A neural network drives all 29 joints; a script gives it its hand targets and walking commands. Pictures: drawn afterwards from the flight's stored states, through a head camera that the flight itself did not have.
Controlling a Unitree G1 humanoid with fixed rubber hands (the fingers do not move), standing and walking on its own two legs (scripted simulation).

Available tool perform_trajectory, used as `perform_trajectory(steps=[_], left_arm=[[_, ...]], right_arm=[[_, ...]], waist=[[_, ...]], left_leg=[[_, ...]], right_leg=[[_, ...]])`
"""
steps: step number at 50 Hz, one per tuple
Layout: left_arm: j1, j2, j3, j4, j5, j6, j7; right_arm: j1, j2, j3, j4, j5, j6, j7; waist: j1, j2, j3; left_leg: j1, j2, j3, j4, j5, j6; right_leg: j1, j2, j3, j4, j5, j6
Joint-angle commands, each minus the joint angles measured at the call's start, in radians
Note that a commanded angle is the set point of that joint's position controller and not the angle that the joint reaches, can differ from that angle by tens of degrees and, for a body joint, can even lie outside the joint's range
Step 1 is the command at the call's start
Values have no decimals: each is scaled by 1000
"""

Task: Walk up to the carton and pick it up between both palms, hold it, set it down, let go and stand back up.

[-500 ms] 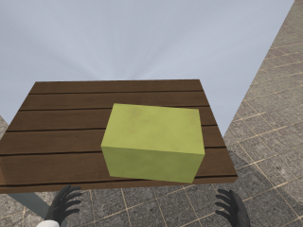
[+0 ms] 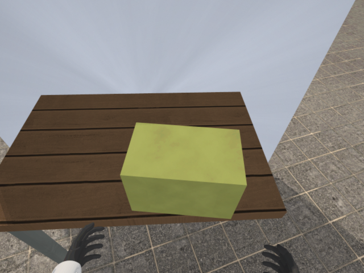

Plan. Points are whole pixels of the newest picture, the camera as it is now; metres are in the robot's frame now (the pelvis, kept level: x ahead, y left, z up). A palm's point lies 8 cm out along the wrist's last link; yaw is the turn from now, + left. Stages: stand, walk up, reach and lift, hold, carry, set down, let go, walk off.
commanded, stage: set down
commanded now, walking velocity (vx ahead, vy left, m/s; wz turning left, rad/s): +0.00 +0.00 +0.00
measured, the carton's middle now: (184, 171) +0.37 +0.02 -0.02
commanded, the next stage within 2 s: let go in 0.06 s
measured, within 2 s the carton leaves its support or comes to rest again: neither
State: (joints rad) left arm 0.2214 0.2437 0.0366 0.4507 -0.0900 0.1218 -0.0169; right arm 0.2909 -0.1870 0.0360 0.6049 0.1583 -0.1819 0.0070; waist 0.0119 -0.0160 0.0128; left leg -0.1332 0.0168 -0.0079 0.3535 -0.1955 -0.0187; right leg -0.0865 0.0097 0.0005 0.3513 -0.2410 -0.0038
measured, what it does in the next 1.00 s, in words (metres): stands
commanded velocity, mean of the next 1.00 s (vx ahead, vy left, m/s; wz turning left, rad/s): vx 0.00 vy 0.00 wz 0.00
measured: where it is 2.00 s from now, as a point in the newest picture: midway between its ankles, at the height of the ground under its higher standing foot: outside the picture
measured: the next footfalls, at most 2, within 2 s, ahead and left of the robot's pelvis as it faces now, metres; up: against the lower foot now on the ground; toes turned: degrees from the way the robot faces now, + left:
none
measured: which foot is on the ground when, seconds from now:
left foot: down 0.00-1.00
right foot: down 0.00-1.00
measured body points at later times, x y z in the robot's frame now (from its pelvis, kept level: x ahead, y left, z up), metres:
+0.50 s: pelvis +0.00 +0.00 +0.00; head +0.01 +0.00 +0.45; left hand +0.18 +0.24 -0.08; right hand +0.15 -0.22 -0.09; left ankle +0.00 +0.13 -0.75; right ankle -0.03 -0.11 -0.75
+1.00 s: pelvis +0.00 +0.01 +0.00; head +0.00 +0.02 +0.45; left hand +0.12 +0.30 -0.11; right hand +0.13 -0.28 -0.09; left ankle +0.00 +0.13 -0.75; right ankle -0.03 -0.11 -0.75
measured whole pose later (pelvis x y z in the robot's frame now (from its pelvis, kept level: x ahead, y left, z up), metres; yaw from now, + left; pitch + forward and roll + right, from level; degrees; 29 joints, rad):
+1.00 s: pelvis +0.00 +0.01 +0.00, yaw +0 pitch -2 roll +0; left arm 0.24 0.35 0.03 0.73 -0.03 -0.01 0.00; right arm 0.26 -0.36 0.02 0.70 0.09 -0.04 0.00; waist 0.01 -0.01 0.03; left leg -0.16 0.02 -0.01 0.44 -0.25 -0.02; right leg -0.10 0.01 0.00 0.40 -0.27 0.00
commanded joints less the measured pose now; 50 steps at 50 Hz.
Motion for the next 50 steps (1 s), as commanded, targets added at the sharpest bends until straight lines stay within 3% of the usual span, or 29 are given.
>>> perform_trajectory(steps=[1,27,28,30,36,44,50], left_arm=[[-86,45,-23,-72,82,-19,10],[-95,23,-34,-71,102,-2,25],[-26,295,80,6,151,-82,45],[-12,298,79,40,139,-125,50],[-50,269,57,99,132,-155,24],[-36,315,48,203,124,-164,17],[-33,325,45,262,120,-163,15]], right_arm=[[-197,-115,-93,-12,-165,-60,10],[-215,-145,-102,56,-175,-73,25],[-83,-343,-138,85,-241,19,-15],[-86,-299,-123,63,-240,82,-30],[-84,-304,-102,57,-226,125,-16],[-99,-365,-95,77,-218,136,-15],[-104,-380,-93,95,-211,140,-17]], waist=[[2,56,-2],[2,71,-19],[14,38,-70],[-5,6,-74],[-4,42,-1],[-8,84,-17],[-10,82,-14]], left_leg=[[199,-8,52,3,218,-42],[196,-9,43,31,278,-47],[-40,63,-36,97,394,10],[-36,58,-33,79,292,35],[-80,58,-59,64,130,45],[-62,73,-88,48,166,54],[-55,84,-102,36,174,60]], right_leg=[[-171,30,-32,-75,94,-18],[-156,38,-42,-41,158,-17],[18,-95,41,43,313,-12],[-20,-111,57,58,311,-26],[-106,-107,73,27,106,-37],[-76,-104,79,35,154,-41],[-60,-107,79,24,174,-43]])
